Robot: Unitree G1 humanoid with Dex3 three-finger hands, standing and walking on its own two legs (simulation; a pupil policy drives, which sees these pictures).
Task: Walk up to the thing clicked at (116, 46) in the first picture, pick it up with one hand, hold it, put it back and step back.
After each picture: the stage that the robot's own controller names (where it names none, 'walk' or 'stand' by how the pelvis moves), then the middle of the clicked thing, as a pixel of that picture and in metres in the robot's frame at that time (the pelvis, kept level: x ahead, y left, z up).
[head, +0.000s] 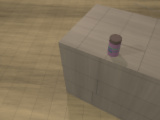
stand; (114, 45) +0.69 -0.16 -0.10
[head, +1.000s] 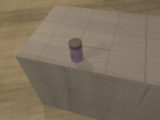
walk; (76, 50) +0.61 +0.08 -0.07
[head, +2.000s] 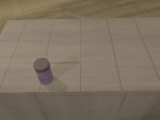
stand; (43, 71) +0.48 +0.19 -0.07
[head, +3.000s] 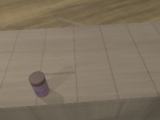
stand; (39, 84) +0.44 +0.21 -0.10
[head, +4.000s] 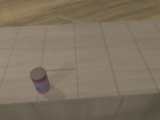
stand; (40, 80) +0.45 +0.20 -0.09
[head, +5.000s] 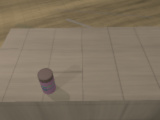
stand; (47, 81) +0.46 +0.18 -0.10
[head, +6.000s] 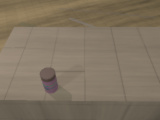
stand; (49, 80) +0.46 +0.17 -0.10
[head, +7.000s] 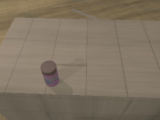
rise first; (50, 74) +0.47 +0.17 -0.10
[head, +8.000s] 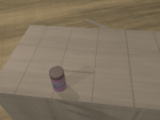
rise first; (58, 79) +0.46 +0.16 -0.09
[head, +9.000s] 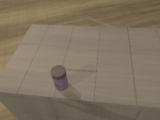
go down; (60, 78) +0.47 +0.15 -0.09
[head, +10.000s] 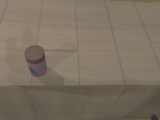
go down; (36, 61) +0.47 +0.15 -0.03
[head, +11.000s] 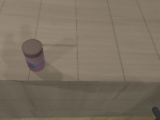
close in; (34, 56) +0.48 +0.15 -0.02
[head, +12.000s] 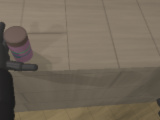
close; (19, 45) +0.49 +0.16 +0.01
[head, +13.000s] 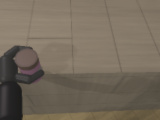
lift; (30, 67) +0.42 +0.15 +0.01
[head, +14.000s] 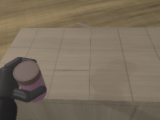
lift; (32, 82) +0.31 +0.17 +0.13
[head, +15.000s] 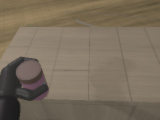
hold; (34, 81) +0.32 +0.16 +0.12
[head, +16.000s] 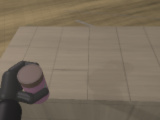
hold; (35, 85) +0.32 +0.16 +0.11
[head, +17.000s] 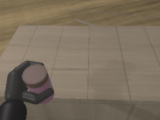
hold; (39, 85) +0.32 +0.15 +0.10
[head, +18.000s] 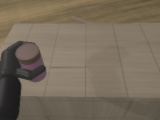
crouch; (32, 63) +0.39 +0.17 +0.12
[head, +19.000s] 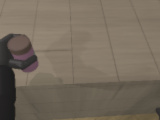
lower; (24, 54) +0.46 +0.16 +0.04
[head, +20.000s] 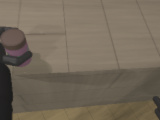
lower; (17, 49) +0.48 +0.16 +0.01
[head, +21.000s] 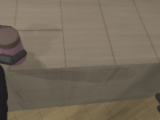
lower; (11, 47) +0.48 +0.17 +0.02
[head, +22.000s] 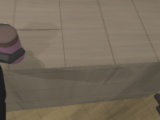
lower; (10, 46) +0.49 +0.17 +0.02
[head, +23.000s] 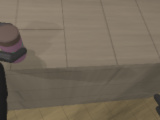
lower; (11, 45) +0.49 +0.17 +0.02
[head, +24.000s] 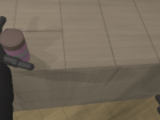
withdraw; (16, 48) +0.48 +0.15 +0.02
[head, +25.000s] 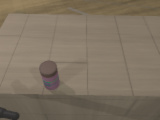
sink last; (50, 75) +0.44 +0.14 -0.04
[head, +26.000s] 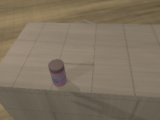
stand; (58, 73) +0.48 +0.15 -0.04
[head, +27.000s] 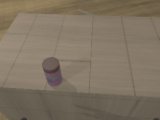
stand; (52, 72) +0.45 +0.15 -0.03
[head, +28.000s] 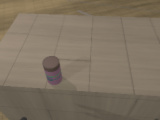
stand; (53, 71) +0.46 +0.15 -0.03
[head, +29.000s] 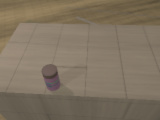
stand; (51, 77) +0.46 +0.17 -0.08
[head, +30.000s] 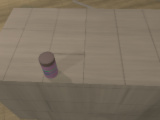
walk; (49, 65) +0.49 +0.17 -0.08
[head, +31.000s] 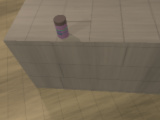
walk; (61, 27) +0.74 +0.15 -0.08
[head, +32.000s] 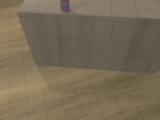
stand; (64, 3) +1.07 +0.14 -0.07
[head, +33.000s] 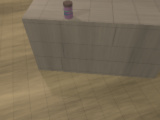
stand; (68, 10) +1.08 +0.13 -0.10
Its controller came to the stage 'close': yes
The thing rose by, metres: 0.21
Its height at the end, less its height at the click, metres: +0.00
